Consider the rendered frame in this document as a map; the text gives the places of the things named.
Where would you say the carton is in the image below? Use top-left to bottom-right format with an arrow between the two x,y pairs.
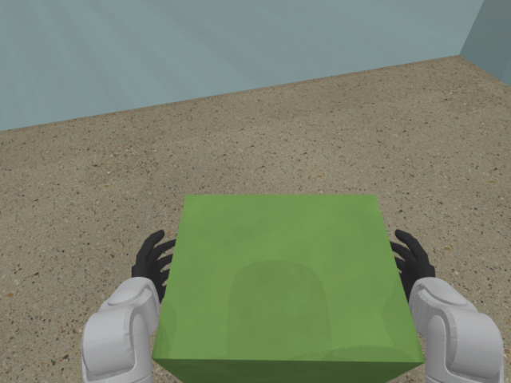
152,195 -> 425,383

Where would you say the left robot forearm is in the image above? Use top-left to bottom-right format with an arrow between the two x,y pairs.
81,277 -> 160,383

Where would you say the robot right hand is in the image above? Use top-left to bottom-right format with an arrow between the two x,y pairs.
390,229 -> 435,305

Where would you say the robot left hand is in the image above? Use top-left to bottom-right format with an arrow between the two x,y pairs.
132,230 -> 176,303

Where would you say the right robot forearm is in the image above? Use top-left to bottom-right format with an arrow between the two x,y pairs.
409,277 -> 504,383

